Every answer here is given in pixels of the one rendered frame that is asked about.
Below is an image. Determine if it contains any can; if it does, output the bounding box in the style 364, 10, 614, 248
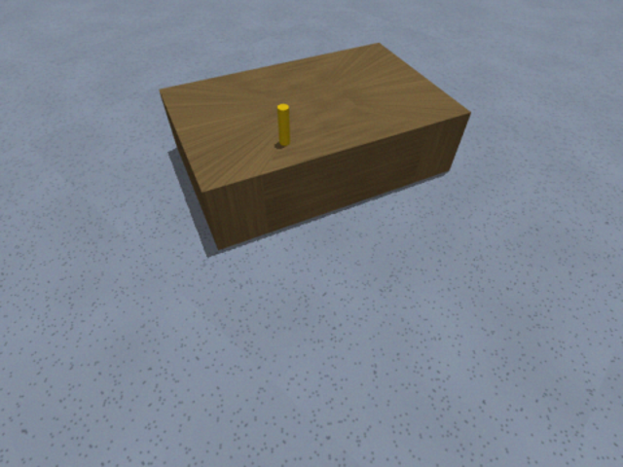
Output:
277, 104, 290, 146

